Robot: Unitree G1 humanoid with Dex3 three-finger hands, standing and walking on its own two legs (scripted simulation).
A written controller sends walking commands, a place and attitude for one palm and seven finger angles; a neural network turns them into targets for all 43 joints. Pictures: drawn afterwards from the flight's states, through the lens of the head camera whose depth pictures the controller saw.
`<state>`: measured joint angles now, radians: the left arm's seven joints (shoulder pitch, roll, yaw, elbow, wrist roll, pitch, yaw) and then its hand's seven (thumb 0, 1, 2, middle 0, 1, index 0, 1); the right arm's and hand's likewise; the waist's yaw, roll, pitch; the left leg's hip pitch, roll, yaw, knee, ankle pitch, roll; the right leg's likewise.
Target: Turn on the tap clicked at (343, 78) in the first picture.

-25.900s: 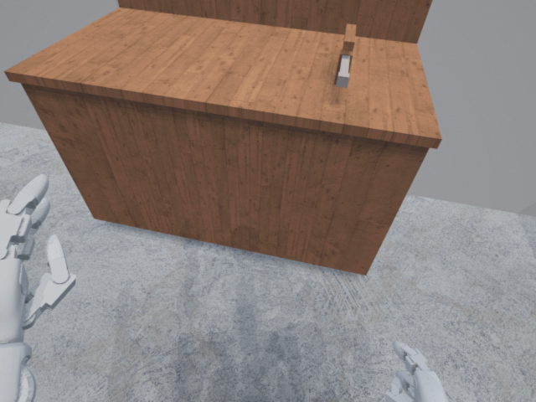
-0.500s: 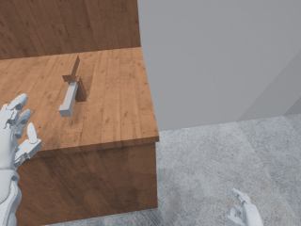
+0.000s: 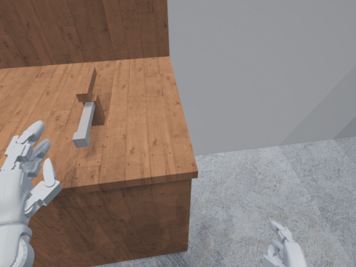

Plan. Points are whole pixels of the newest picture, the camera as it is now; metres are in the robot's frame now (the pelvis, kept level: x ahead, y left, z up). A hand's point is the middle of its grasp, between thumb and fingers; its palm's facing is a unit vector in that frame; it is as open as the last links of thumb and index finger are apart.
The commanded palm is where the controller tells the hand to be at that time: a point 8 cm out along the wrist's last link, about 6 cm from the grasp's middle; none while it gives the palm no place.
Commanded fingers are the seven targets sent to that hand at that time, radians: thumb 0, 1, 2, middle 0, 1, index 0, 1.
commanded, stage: turn the palm inward beside the body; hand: left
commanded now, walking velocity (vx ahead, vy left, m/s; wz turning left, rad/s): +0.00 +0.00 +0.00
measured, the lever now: (81, 139) +0.34 +0.28 +0.12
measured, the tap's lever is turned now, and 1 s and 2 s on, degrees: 0 0 0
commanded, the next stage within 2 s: reach beside the lever's end, fingers flat in 1.10 s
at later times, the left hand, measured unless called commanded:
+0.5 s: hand (49, 207) +0.15 +0.23 +0.17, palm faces +0.45 -0.88 -0.16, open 7.5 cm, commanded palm +0.10 +0.26 +0.18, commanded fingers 0.00 0.90 0.90 -0.20 -0.30 -0.20 -0.30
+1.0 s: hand (74, 200) +0.17 +0.20 +0.16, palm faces +0.46 -0.88 -0.14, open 7.5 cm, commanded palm +0.12 +0.24 +0.18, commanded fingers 0.00 0.90 0.90 -0.20 -0.30 -0.20 -0.30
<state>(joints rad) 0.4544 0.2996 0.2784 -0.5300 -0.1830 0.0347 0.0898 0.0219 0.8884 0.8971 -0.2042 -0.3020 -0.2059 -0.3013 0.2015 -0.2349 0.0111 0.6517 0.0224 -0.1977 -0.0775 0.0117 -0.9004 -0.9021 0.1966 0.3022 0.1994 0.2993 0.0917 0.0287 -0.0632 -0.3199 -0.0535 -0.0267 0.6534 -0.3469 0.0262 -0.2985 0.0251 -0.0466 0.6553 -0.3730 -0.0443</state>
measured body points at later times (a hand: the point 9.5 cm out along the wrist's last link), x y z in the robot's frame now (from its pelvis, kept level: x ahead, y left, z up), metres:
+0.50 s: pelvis -0.03 -0.01 +0.00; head -0.07 -0.03 +0.45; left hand +0.12 +0.27 +0.18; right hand +0.18 -0.21 -0.06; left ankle +0.00 +0.10 -0.72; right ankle -0.02 -0.09 -0.72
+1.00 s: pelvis -0.01 -0.03 +0.00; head -0.04 -0.07 +0.45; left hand +0.14 +0.24 +0.17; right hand +0.20 -0.24 -0.07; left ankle +0.00 +0.10 -0.72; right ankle -0.02 -0.09 -0.72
